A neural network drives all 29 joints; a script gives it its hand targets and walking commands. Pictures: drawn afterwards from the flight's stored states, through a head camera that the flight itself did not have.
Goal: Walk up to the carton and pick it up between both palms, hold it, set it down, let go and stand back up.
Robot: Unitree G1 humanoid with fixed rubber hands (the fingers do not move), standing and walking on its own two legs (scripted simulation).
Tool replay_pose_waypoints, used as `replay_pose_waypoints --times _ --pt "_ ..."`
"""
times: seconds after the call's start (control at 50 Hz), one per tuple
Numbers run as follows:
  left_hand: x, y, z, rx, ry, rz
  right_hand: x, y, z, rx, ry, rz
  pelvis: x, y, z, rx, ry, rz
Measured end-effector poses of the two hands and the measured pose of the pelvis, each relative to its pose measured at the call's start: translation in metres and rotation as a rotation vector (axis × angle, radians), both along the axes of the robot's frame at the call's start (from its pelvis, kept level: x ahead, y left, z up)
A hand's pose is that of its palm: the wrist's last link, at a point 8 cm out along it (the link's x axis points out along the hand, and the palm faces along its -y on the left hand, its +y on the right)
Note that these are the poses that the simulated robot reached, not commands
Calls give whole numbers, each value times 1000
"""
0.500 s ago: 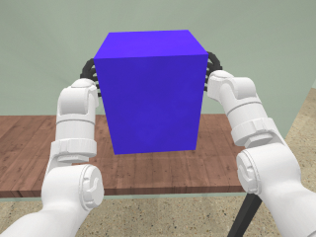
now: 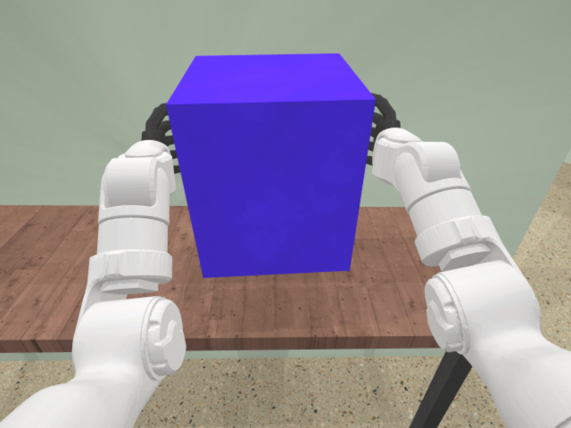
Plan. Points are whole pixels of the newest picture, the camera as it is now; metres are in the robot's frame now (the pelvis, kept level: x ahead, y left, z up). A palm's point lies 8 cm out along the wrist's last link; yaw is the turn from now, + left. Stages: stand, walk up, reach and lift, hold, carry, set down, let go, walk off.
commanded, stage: hold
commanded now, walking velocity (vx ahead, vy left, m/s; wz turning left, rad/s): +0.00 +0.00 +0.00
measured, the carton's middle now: (272, 163) +0.39 -0.01 +0.25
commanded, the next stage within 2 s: set down in 1.20 s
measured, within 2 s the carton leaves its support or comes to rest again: neither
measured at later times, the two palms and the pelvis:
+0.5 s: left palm (164, 153) +0.38 +0.14 +0.27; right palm (387, 144) +0.37 -0.16 +0.28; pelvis +0.00 +0.00 +0.00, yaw +0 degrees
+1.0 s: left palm (156, 158) +0.37 +0.15 +0.27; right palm (384, 147) +0.36 -0.15 +0.28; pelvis +0.00 +0.00 +0.00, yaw +0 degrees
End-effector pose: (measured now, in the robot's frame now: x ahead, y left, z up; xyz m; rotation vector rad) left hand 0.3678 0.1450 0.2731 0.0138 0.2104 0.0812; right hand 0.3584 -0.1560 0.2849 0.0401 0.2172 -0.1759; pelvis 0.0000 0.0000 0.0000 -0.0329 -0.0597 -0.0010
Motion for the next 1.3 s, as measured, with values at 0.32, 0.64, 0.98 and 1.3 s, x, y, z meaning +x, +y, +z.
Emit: replay_pose_waypoints --times 0.32,0.64,0.98,1.3 --pt "4 -2 4 4 3 -7 2 -2 5 16 3 -12 -1 2 0 4 12 -2" --pt "9 -7 -2 12 5 -3 8 -7 -3 1 6 0 8 0 1 1 16 -6" --pt "-1 1 -3 -6 -4 3 -1 1 -3 10 -3 0 6 1 0 -1 -22 4" --pt "5 -6 7 4 -8 -22 -2 -5 8 -5 -8 -19 -5 3 1 8 23 -13"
